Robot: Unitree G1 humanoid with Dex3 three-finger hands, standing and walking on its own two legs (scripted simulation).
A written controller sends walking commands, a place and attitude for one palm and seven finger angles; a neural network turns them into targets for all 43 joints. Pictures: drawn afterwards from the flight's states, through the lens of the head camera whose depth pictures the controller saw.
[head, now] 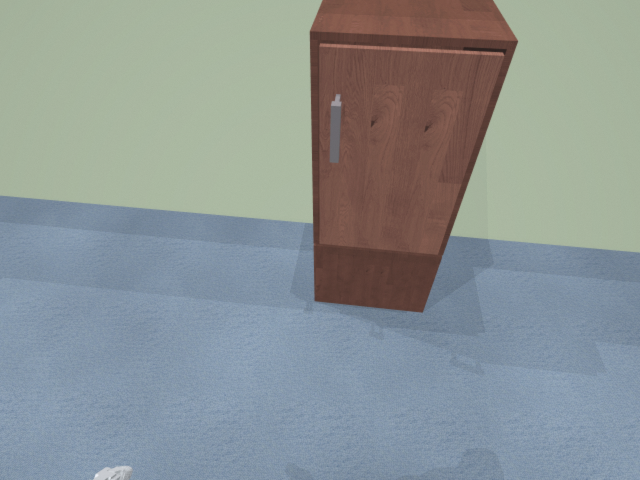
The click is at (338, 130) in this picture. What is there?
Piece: cupboard door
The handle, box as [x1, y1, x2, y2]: [330, 94, 341, 162]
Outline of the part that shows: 340,94 336,94 335,100 331,103 331,162 338,161 341,103 339,101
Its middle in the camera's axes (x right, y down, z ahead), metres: +0.03 -0.25 +0.89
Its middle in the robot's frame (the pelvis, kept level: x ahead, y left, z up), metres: +0.84 +0.01 +0.01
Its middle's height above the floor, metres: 0.78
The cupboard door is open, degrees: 0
